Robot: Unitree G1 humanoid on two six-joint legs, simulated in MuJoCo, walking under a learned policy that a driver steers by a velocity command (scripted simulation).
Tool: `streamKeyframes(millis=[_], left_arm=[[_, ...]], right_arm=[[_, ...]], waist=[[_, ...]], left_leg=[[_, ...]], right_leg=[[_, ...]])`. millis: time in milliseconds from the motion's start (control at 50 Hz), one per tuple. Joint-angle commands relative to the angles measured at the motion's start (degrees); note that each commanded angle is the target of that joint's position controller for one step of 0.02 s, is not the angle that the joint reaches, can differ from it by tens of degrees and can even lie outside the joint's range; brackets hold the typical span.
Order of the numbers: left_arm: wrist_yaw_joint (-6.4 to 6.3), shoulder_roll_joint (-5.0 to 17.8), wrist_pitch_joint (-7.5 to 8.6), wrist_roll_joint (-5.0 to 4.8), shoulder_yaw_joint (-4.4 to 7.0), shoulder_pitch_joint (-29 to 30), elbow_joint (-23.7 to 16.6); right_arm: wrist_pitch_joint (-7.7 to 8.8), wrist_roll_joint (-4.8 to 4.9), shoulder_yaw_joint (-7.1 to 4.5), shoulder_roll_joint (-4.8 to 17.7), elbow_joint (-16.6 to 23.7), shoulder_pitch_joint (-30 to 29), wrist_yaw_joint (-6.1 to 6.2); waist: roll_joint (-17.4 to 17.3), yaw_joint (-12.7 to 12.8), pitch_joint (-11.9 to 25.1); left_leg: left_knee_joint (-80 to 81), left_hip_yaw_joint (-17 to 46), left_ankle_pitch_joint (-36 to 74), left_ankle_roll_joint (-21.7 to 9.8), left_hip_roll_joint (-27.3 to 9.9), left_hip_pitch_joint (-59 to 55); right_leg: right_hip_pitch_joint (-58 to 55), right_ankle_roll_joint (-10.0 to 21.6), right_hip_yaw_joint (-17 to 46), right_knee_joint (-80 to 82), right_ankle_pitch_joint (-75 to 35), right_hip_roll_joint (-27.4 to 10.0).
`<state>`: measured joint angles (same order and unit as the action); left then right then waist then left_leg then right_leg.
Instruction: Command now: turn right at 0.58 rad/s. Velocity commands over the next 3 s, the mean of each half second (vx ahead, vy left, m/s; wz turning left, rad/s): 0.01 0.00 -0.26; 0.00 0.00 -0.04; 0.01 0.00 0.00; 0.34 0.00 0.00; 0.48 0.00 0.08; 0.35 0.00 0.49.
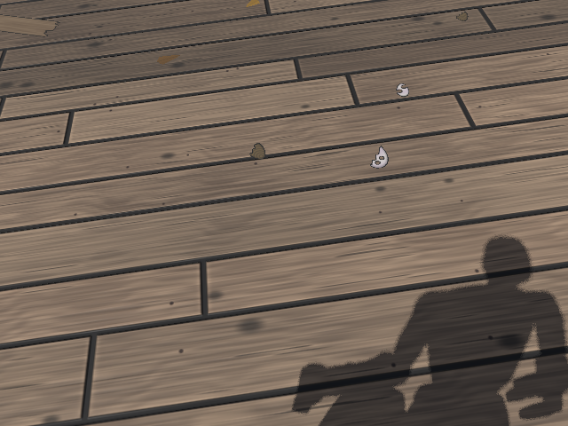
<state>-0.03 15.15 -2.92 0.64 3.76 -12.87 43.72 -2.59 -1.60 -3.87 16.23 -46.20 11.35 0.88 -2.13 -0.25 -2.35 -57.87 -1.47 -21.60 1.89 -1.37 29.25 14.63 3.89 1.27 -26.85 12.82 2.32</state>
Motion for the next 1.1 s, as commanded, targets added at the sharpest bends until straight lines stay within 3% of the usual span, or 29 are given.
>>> streamKeyframes(millis=[20,160,220,260,280,300,320,340,360,380,420,460,500,520,560,620,800,1100], left_arm=[[-0.10,8.59,1.19,-0.53,2.10,0.66,-3.93],[-0.35,8.63,1.25,0.65,1.70,-1.44,-2.95],[-0.20,8.83,1.08,0.87,1.41,0.28,-2.55],[-0.39,8.31,0.90,0.32,0.95,2.35,-2.15],[-0.57,7.35,0.95,-0.09,0.50,2.73,-1.99],[-0.56,4.23,1.32,-0.18,-0.49,1.42,-2.29],[-0.59,2.37,1.42,-0.70,-0.98,-0.91,-2.02],[-0.76,5.25,0.89,0.20,-0.36,-0.28,-0.82],[-0.53,5.64,0.66,0.03,-0.19,0.17,-0.13],[-0.36,4.89,0.66,-0.05,-0.30,0.76,0.43],[-0.08,4.03,0.94,0.25,-0.67,0.66,1.49],[-0.47,3.89,1.41,0.32,-1.13,0.26,3.17],[-1.02,5.84,1.80,0.66,-1.05,0.61,4.14],[-1.09,6.00,1.73,-0.19,-0.85,1.18,5.36],[-1.07,4.35,1.92,-0.18,-1.34,0.72,6.83],[-1.41,4.67,2.25,0.06,-1.45,0.72,9.13],[-1.73,4.51,2.70,-0.02,-1.97,-0.11,14.71],[-2.11,2.17,2.93,-0.13,-3.21,-2.39,20.18]], right_arm=[[0.49,0.18,-1.13,4.05,3.34,0.78,-0.15],[-0.10,0.86,-0.15,3.02,4.31,-0.65,0.53],[0.23,1.44,0.05,3.01,4.07,0.92,0.91],[0.76,1.47,0.38,2.01,2.99,4.00,1.16],[1.38,1.03,0.63,1.84,2.53,5.24,1.36],[2.19,-0.20,0.45,4.76,3.03,4.75,1.72],[2.58,-0.04,0.16,8.73,4.74,-0.45,1.42],[2.64,0.28,0.46,7.02,4.36,-1.51,0.90],[2.95,0.38,1.43,4.07,4.41,-3.20,0.49],[3.03,0.48,1.78,3.44,4.00,-4.17,0.46],[3.04,0.82,1.75,4.33,2.85,-3.26,0.89],[2.94,1.06,1.36,5.33,1.73,-1.16,0.91],[2.90,1.06,1.19,5.13,1.25,0.64,0.56],[2.80,1.39,1.45,3.80,0.55,1.02,0.44],[2.46,1.10,1.43,3.85,-0.50,-0.99,0.63],[2.42,0.95,1.40,3.76,-2.09,-0.99,0.43],[2.58,1.00,1.72,3.34,-8.00,0.08,0.42],[2.67,1.01,2.90,1.33,-14.81,4.19,0.84]], waist=[[6.93,-0.10,5.67],[9.34,2.35,4.92],[9.51,1.80,4.83],[8.20,-0.53,4.77],[6.43,-1.44,4.69],[-0.74,0.01,5.38],[-7.64,3.16,3.74],[-9.27,1.66,3.87],[-7.46,2.18,2.55],[-7.15,2.31,1.53],[-8.06,2.22,2.18],[-5.03,1.42,4.43],[-2.14,-0.56,4.46],[1.26,-1.03,2.52],[1.46,0.29,1.19],[3.19,-0.08,1.02],[2.43,0.10,0.07],[2.14,0.01,-0.71]], left_leg=[[-2.42,2.53,1.10,0.57,0.33,4.47],[11.67,2.03,-2.31,-0.45,1.02,-3.34],[18.53,1.27,-2.84,-1.77,2.23,-10.09],[30.24,0.46,3.67,-2.81,2.78,-17.26],[38.87,2.25,11.07,-3.48,1.26,-22.99],[44.37,12.00,11.15,-5.02,-7.67,-26.38],[45.79,21.72,21.52,-9.40,-16.59,-23.08],[44.04,21.05,23.48,-13.93,-18.76,-15.72],[43.90,18.22,23.29,-13.79,-15.72,-14.90],[43.09,14.95,21.95,-11.94,-12.61,-15.41],[39.98,11.00,27.61,-9.46,-8.95,-19.86],[37.48,9.83,30.40,-7.97,-7.72,-22.60],[38.01,9.91,22.11,-6.15,-6.05,-20.27],[39.71,8.54,18.15,-5.57,-4.21,-20.16],[39.19,7.78,14.74,-5.26,-3.92,-21.54],[39.42,7.86,13.65,-5.40,-4.00,-21.71],[40.92,7.90,10.33,-4.97,-3.49,-20.78],[40.52,7.75,11.14,-4.72,-3.19,-19.94]], right_leg=[[-8.98,9.36,14.13,7.88,-23.44,-12.59],[-8.23,10.06,16.92,7.20,-20.20,-13.29],[-5.41,9.22,18.15,5.97,-22.29,-13.06],[-3.04,6.96,18.08,3.93,-21.44,-11.63],[0.34,4.29,17.69,2.86,-16.59,-10.15],[3.68,0.93,14.70,-1.55,-7.63,-6.22],[6.25,-1.22,7.22,-3.34,6.11,2.37],[-0.60,-1.81,4.48,-8.47,14.17,1.07],[-2.04,-1.86,4.64,-9.36,12.48,0.61],[-2.02,-2.05,4.44,-7.60,9.71,0.51],[-2.74,-2.68,3.32,-1.28,2.84,0.13],[-6.29,-3.31,3.81,5.04,-5.02,-0.98],[-9.30,-3.64,6.96,4.87,-11.71,-4.70],[-6.37,-3.09,7.36,4.46,-10.23,-4.42],[-4.03,-2.97,7.91,6.86,-7.51,-4.46],[-4.14,-2.66,8.33,8.16,-7.16,-4.76],[-4.18,-1.92,8.67,9.82,-4.47,-5.54],[-3.69,-1.53,7.94,9.70,-4.55,-5.63]])
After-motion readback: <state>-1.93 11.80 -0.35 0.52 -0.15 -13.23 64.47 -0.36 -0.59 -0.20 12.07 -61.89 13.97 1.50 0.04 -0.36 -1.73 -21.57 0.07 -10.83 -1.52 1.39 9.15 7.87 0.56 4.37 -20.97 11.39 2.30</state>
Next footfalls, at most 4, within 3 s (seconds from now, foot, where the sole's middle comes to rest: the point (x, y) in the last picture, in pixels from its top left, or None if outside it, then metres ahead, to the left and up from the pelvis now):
0.30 left None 0.04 0.12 -0.78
2.14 left None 0.41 0.03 -0.78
2.68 right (376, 325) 0.72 -0.15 -0.78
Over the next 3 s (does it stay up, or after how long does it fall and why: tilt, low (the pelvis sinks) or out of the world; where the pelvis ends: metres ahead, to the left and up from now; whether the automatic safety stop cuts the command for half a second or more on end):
stays up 0.66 -0.07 0.00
